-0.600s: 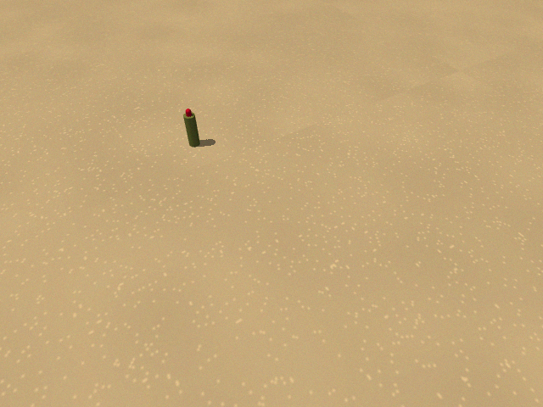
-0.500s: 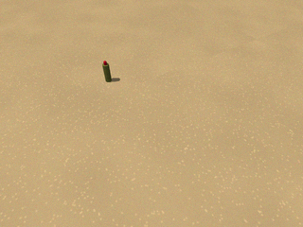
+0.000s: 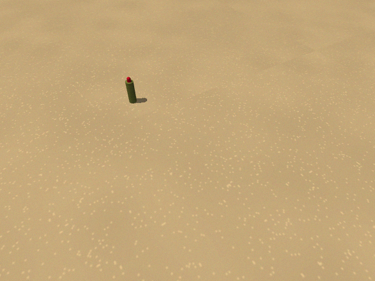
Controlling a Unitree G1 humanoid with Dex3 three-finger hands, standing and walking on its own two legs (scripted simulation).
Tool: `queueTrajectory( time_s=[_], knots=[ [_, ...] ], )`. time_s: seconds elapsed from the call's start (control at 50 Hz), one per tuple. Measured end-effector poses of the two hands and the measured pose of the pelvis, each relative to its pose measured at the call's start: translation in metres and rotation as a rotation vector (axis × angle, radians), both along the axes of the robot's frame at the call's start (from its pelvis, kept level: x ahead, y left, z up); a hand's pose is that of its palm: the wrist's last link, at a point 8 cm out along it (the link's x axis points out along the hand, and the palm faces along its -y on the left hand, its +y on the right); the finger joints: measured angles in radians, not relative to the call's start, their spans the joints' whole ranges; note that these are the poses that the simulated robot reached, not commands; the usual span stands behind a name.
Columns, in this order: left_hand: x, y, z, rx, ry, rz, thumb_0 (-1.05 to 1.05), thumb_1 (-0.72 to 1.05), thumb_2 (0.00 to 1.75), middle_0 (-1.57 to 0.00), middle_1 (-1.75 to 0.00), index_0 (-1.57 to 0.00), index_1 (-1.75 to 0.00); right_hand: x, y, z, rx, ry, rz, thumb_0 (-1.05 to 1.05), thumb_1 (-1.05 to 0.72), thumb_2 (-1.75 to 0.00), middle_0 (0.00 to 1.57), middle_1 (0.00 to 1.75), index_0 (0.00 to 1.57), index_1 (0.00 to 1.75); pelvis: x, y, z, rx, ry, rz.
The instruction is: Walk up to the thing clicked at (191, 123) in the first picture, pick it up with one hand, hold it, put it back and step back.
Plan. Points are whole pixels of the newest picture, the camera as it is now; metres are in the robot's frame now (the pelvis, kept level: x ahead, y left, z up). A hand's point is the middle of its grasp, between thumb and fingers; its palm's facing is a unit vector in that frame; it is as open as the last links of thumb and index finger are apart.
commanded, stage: stand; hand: left
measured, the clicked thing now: (130, 89) +1.59 +0.46 -0.67
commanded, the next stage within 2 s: walk up in 0.52 s
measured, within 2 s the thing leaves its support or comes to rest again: neither
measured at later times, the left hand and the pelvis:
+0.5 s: hand out of the picture +0.08 +0.25 -0.16, palm faces -0.03 -0.94 -0.34, open 7.4 cm; pelvis +0.01 +0.00 +0.00, yaw +0 degrees
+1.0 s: hand out of the picture +0.15 +0.38 -0.17, palm faces +0.07 -0.93 -0.36, open 7.4 cm; pelvis +0.14 +0.09 -0.02, yaw +7 degrees
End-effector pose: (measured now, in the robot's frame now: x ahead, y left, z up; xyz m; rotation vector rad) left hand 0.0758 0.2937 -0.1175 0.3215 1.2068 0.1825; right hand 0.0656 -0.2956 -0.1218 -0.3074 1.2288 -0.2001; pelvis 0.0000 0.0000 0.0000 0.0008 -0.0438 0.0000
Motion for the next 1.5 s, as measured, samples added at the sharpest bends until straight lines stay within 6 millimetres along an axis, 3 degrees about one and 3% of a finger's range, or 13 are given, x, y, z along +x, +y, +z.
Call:
queueTrajectory(
  time_s=[0.3, 0.6, 0.7, 0.78, 0.86, 0.94, 1.06, 1.16, 1.24, 1.36, 1.42, 1.5],
  knots=[
    [-0.003, 0.0, -0.001, -0.001, 0.021, 0.006, 0.0, 0.91, 0.9, -0.2, -0.3, -0.2, -0.3, -0.002, -0.001, -0.001, -0.001, 0.022, -0.001, 0.01, -0.9, -0.9, 0.2, 0.3, 0.2, 0.3, 0.003, -0.001, 0.0, 0.0, 0.006, 0.002],
    [0.003, 0.008, 0.003, -0.011, -0.031, 0.023, 0.0, 0.91, 0.9, -0.21, -0.3, -0.2, -0.3, 0.011, -0.007, 0.0, 0.015, -0.009, 0.023, 0.01, -0.9, -0.9, 0.2, 0.3, 0.2, 0.3, 0.013, -0.001, -0.003, -0.002, 0.022, 0.021],
    [-0.009, 0.035, 0.008, 0.023, -0.065, 0.078, 0.0, 0.91, 0.9, -0.21, -0.3, -0.2, -0.3, 0.04, -0.012, 0.003, -0.021, 0.008, 0.082, 0.01, -0.9, -0.9, 0.2, 0.3, 0.2, 0.3, 0.027, 0.01, -0.007, -0.018, 0.028, 0.064],
    [-0.02, 0.066, 0.009, 0.048, -0.012, 0.12, 0.0, 0.9, 0.9, -0.21, -0.3, -0.2, -0.3, 0.081, -0.003, 0.015, -0.039, -0.026, 0.124, 0.01, -0.9, -0.9, 0.2, 0.3, 0.2, 0.3, 0.051, 0.027, -0.007, -0.026, 0.023, 0.088],
    [-0.012, 0.103, -0.004, 0.056, 0.025, 0.151, 0.0, 0.9, 0.9, -0.21, -0.3, -0.2, -0.3, 0.129, 0.016, 0.021, -0.075, -0.071, 0.164, 0.01, -0.91, -0.9, 0.2, 0.3, 0.2, 0.3, 0.082, 0.051, -0.018, -0.034, 0.017, 0.118],
    [0.019, 0.128, -0.019, 0.052, 0.061, 0.145, 0.01, 0.91, 0.9, -0.2, -0.3, -0.2, -0.3, 0.163, 0.041, 0.021, -0.095, -0.144, 0.154, 0.01, -0.91, -0.9, 0.2, 0.3, 0.2, 0.3, 0.111, 0.076, -0.027, -0.003, 0.006, 0.115],
    [0.106, 0.131, -0.007, 0.0, -0.037, 0.09, 0.01, 0.91, 0.9, -0.2, -0.3, -0.2, -0.3, 0.177, 0.07, 0.028, -0.064, -0.1, 0.128, 0.01, -0.9, -0.9, 0.2, 0.3, 0.2, 0.3, 0.162, 0.091, -0.011, 0.008, -0.002, 0.119],
    [0.178, 0.129, 0.004, -0.019, -0.081, 0.05, 0.01, 0.91, 0.9, -0.2, -0.3, -0.2, -0.3, 0.199, 0.077, 0.021, -0.035, -0.051, 0.112, 0.01, -0.9, -0.9, 0.21, 0.3, 0.2, 0.3, 0.21, 0.095, -0.007, 0.02, -0.004, 0.124],
    [0.242, 0.124, 0.009, -0.006, -0.11, 0.033, 0.01, 0.91, 0.9, -0.2, -0.3, -0.2, -0.3, 0.228, 0.071, 0.007, -0.018, -0.012, 0.097, 0.01, -0.9, -0.9, 0.21, 0.3, 0.2, 0.3, 0.257, 0.092, -0.012, 0.026, 0.0, 0.132],
    [0.337, 0.112, 0.01, 0.048, -0.219, 0.05, 0.0, 0.91, 0.9, -0.2, -0.3, -0.2, -0.3, 0.304, 0.054, -0.026, -0.017, 0.038, 0.115, 0.01, -0.9, -0.9, 0.21, 0.3, 0.2, 0.3, 0.333, 0.076, -0.034, 0.002, -0.003, 0.161],
    [0.356, 0.103, 0.018, 0.045, -0.247, 0.08, 0.0, 0.91, 0.9, -0.2, -0.3, -0.2, -0.3, 0.357, 0.057, -0.024, -0.007, 0.014, 0.158, 0.01, -0.9, -0.9, 0.2, 0.3, 0.2, 0.3, 0.36, 0.074, -0.027, 0.006, -0.014, 0.171],
    [0.361, 0.1, 0.024, 0.038, -0.194, 0.117, 0.0, 0.91, 0.9, -0.21, -0.3, -0.2, -0.3, 0.432, 0.067, -0.008, 0.01, -0.073, 0.215, 0.01, -0.91, -0.9, 0.2, 0.3, 0.2, 0.3, 0.396, 0.078, -0.014, -0.004, -0.012, 0.169]
  ],
)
